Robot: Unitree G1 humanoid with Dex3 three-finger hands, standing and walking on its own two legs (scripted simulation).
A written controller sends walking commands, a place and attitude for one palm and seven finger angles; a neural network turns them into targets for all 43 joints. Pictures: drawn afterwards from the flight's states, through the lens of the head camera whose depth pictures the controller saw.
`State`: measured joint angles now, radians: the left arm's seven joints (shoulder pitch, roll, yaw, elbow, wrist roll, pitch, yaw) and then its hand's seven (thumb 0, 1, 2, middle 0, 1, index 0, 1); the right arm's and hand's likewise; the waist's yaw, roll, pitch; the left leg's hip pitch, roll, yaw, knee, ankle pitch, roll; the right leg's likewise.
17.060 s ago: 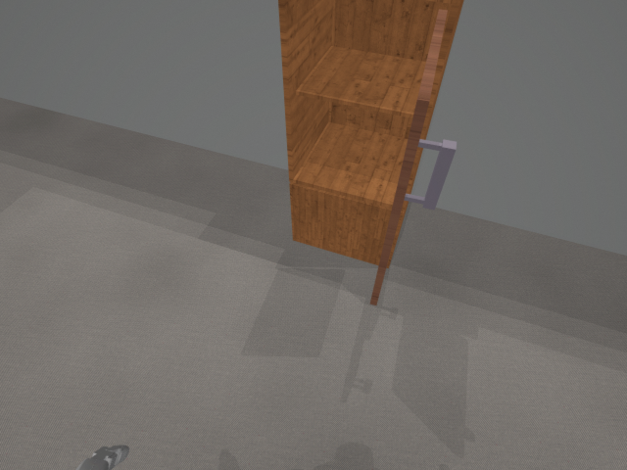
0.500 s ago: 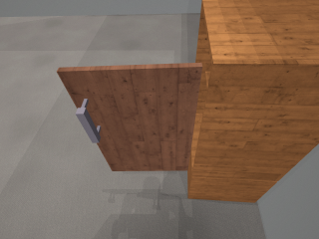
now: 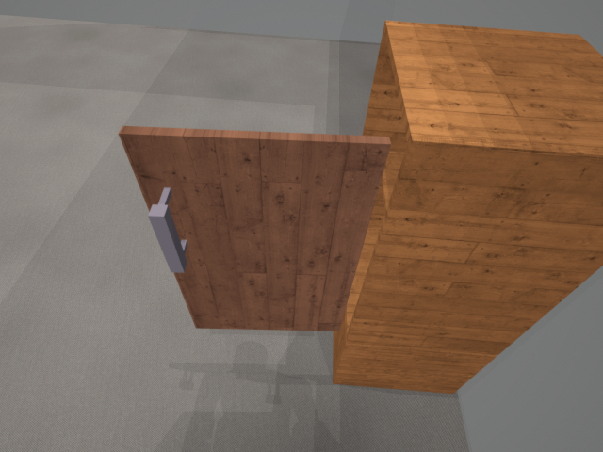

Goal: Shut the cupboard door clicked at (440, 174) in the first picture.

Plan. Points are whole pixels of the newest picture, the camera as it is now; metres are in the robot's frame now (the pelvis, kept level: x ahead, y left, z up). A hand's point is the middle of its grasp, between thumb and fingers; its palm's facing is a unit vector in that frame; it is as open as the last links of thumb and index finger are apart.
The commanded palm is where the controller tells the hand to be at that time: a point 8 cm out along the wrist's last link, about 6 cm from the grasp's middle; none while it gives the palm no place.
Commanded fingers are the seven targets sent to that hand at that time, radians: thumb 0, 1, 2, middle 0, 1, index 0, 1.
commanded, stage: look again from close up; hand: left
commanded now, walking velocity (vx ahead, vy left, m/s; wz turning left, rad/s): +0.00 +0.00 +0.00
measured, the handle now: (172, 231) +0.44 +0.24 +0.01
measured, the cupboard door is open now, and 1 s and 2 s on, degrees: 94 94 94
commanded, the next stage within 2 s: raise the hand and make a fist in 0.38 s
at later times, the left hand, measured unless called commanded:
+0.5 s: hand out of the picture +0.02 +0.20 -0.18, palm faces +0.01 -0.99 -0.17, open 7.4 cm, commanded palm +0.12 +0.24 -0.07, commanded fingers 0.00 0.90 0.90 -0.22 -0.32 -0.22 -0.32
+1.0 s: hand (143, 449) +0.14 +0.21 -0.05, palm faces +0.19 -0.98 -0.05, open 5.7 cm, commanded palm +0.13 +0.25 -0.05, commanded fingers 0.00 0.90 0.90 -0.68 -0.82 -0.68 -0.82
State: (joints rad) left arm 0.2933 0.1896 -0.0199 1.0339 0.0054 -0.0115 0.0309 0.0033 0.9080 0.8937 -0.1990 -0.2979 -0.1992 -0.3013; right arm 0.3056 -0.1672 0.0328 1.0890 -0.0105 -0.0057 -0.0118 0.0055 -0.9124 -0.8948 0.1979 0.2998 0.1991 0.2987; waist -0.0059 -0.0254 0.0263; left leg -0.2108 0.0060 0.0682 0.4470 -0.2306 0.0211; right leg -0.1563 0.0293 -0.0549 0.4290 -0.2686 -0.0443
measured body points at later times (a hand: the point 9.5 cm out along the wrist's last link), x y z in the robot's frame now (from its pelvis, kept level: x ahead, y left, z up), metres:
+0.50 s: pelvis +0.02 +0.03 +0.00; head +0.04 +0.04 +0.45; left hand +0.02 +0.25 -0.17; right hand +0.05 -0.20 -0.15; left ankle +0.01 +0.10 -0.74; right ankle -0.02 -0.09 -0.74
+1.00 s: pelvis -0.02 +0.00 -0.11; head +0.03 +0.01 +0.34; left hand +0.12 +0.26 -0.05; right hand +0.24 -0.21 -0.14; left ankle +0.01 +0.10 -0.74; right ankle +0.03 -0.06 -0.74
